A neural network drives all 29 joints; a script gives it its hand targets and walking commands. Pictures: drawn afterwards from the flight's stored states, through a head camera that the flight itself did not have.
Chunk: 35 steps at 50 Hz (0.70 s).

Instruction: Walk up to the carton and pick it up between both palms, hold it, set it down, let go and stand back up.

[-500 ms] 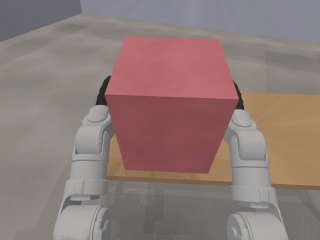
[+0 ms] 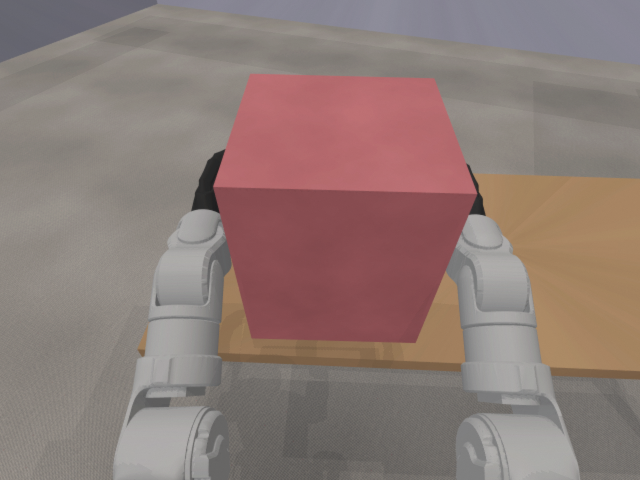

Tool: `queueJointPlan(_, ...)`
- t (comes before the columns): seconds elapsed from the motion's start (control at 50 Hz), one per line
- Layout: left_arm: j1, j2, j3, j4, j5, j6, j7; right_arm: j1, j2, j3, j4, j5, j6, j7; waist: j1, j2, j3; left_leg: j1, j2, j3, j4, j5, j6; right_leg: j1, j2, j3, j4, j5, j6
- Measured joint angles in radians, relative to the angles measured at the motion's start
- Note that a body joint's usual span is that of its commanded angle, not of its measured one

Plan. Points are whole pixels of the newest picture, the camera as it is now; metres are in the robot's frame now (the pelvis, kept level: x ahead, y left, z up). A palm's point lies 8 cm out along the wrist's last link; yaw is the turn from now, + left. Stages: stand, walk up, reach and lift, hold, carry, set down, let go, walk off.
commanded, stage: hold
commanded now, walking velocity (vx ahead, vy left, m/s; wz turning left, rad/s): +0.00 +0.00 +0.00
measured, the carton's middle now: (337, 216) +0.38 +0.00 +0.17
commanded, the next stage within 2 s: set down in 1.98 s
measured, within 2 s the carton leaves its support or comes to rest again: neither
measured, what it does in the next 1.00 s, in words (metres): stands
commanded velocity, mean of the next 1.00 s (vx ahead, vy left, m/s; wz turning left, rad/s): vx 0.00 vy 0.00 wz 0.00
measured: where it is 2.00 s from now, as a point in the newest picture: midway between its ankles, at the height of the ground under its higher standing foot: outside the picture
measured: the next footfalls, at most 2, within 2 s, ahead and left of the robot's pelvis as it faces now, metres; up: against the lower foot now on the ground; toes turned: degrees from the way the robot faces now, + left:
none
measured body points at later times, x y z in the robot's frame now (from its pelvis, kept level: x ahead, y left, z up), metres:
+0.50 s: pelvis +0.02 +0.00 +0.00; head +0.00 +0.01 +0.45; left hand +0.39 +0.16 +0.17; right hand +0.39 -0.14 +0.18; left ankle +0.04 +0.12 -0.76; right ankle +0.02 -0.13 -0.76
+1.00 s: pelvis -0.01 +0.00 +0.00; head -0.03 +0.01 +0.45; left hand +0.38 +0.16 +0.19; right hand +0.38 -0.14 +0.20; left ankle +0.04 +0.12 -0.76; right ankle +0.02 -0.13 -0.76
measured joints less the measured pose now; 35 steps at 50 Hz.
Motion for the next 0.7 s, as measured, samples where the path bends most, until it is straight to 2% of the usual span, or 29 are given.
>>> queueJointPlan(0.28, 0.068, 0.003, -0.027, -0.056, -0.019, 0.012, 0.007, 0.059, 0.008, 0.03, -0.053, 0.009, 0.016, -0.012, 0.0, -0.006, 0.008, 0.088, -0.004, 0.0, -0.076, 0.007, -0.001, 0.084, -0.003, -0.002, -0.066, 0.001, 0.001)
queueJointPlan(0.54, 0.092, 0.016, -0.059, -0.13, -0.049, 0.036, 0.026, 0.085, 0.005, 0.045, -0.138, 0.036, 0.045, -0.029, -0.002, -0.004, -0.001, 0.078, -0.011, 0.0, -0.08, 0.011, 0.003, 0.084, -0.01, -0.002, -0.09, 0.016, 0.006)
queueJointPlan(0.7, 0.042, 0.003, -0.03, -0.09, -0.025, 0.066, 0.015, 0.038, 0.005, 0.018, -0.104, 0.013, 0.079, -0.013, -0.005, -0.003, 0.008, 0.08, -0.011, -0.002, -0.074, 0.019, 0.005, 0.091, -0.01, -0.004, -0.092, 0.026, 0.007)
